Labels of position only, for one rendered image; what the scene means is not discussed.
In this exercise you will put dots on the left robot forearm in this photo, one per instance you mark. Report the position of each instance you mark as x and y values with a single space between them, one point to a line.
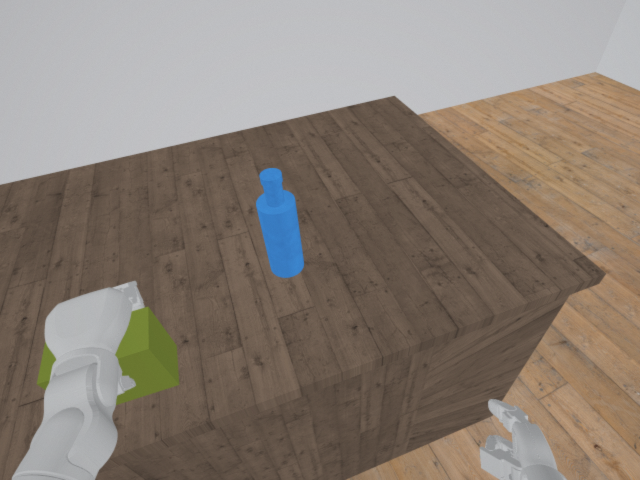
77 435

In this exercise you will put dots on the robot right hand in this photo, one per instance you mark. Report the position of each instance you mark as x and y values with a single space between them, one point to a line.
505 459

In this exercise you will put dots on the table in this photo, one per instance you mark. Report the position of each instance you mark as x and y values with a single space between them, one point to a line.
426 287

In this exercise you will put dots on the robot left hand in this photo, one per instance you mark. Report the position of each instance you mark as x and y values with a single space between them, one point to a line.
97 319

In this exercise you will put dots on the sponge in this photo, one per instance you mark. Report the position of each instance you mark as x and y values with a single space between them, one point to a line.
147 354

